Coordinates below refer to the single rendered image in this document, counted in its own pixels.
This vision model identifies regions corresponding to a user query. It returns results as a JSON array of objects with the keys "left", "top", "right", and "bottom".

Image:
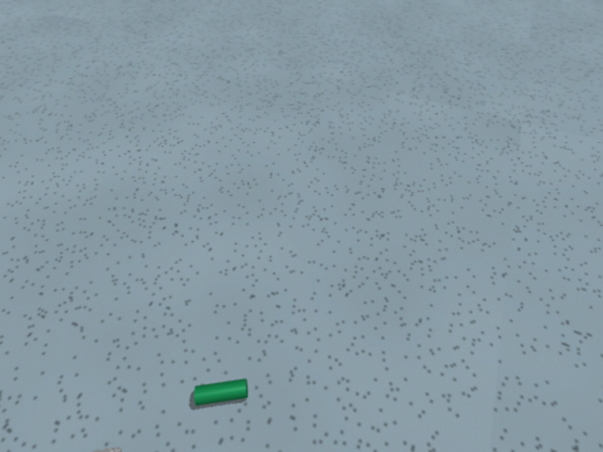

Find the can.
[{"left": 194, "top": 379, "right": 248, "bottom": 406}]

